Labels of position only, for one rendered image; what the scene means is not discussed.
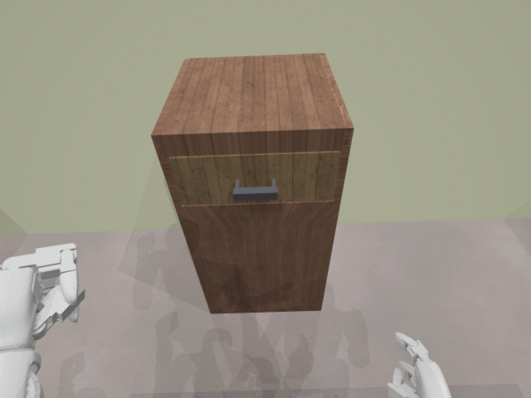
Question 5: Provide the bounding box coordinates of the robot right hand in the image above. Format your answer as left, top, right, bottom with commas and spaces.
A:
387, 332, 451, 398

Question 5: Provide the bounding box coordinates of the cabinet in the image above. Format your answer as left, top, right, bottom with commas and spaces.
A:
151, 53, 354, 314

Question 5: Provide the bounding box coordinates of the handle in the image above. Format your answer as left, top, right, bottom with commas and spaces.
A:
233, 178, 278, 201

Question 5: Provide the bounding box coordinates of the robot left forearm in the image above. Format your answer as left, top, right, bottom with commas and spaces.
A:
0, 348, 44, 398

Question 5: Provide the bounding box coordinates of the drawer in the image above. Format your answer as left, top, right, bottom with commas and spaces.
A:
169, 150, 339, 205

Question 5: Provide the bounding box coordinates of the robot left hand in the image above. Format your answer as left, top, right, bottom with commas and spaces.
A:
0, 243, 85, 351

